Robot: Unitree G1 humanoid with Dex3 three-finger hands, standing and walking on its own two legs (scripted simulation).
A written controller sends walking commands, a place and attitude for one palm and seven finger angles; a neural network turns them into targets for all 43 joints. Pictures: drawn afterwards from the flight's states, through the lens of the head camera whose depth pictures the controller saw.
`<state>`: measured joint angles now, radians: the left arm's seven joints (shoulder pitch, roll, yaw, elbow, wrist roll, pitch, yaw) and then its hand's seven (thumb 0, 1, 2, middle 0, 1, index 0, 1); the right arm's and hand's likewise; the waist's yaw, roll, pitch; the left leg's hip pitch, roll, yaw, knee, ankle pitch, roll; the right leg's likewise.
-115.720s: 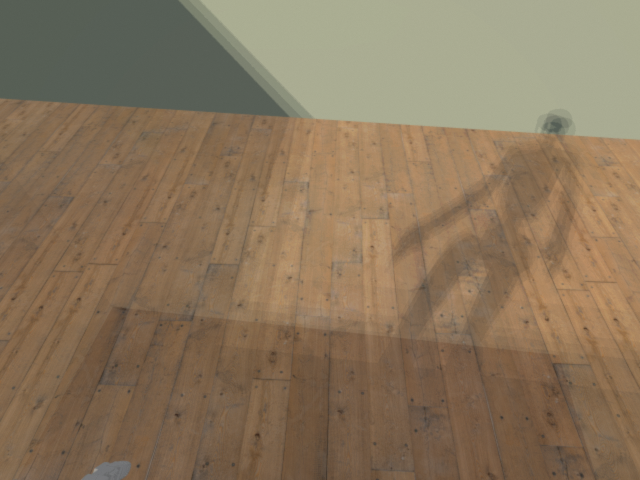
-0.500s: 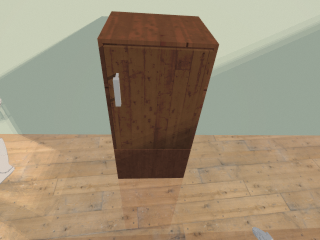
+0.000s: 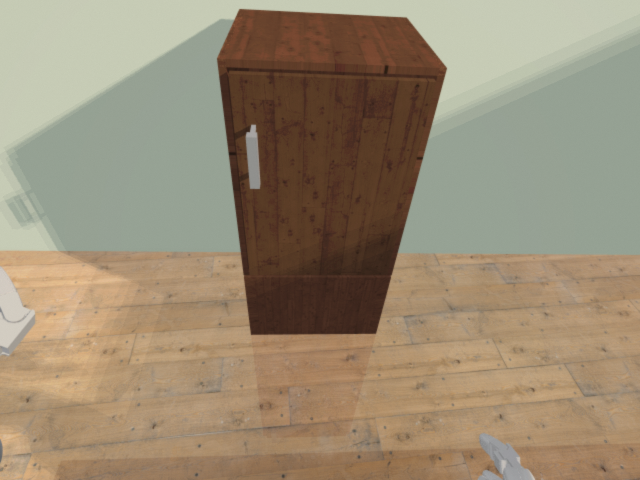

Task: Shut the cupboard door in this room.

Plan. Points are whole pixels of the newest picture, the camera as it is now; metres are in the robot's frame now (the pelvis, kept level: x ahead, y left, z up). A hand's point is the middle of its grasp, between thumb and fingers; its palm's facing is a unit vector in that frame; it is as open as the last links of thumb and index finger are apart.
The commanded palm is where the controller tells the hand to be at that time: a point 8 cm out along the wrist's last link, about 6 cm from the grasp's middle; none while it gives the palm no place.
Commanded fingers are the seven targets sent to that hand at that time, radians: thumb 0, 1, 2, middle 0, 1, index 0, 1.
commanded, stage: stop stepping back and stand still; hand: left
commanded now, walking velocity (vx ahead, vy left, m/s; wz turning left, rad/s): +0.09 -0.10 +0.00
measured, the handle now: (254, 156) +0.76 +0.18 +0.02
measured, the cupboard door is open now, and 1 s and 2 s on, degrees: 0 0 0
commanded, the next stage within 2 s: let the arm hang, fingers relaxed in 0.04 s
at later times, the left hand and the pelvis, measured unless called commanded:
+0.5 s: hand out of the picture +0.03 +0.19 -0.16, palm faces +0.13 -0.97 -0.19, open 6.9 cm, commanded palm none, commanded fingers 0.00 0.90 0.90 -0.20 -0.30 -0.20 -0.30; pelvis +0.01 +0.00 +0.01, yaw +4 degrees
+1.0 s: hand out of the picture -0.02 +0.18 -0.16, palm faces +0.08 -0.99 -0.15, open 7.4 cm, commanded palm none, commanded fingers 0.00 0.90 0.90 -0.20 -0.30 -0.20 -0.30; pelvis +0.01 +0.03 +0.02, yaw +2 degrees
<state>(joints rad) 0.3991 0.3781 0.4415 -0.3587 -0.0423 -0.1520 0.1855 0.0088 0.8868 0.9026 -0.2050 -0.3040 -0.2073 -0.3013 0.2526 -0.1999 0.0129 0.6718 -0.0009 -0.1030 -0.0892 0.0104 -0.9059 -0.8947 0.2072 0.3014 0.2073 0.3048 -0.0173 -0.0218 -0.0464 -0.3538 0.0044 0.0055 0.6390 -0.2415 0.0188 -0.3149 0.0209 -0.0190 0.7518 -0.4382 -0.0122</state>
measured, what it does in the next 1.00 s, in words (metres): steps on the spot: right foot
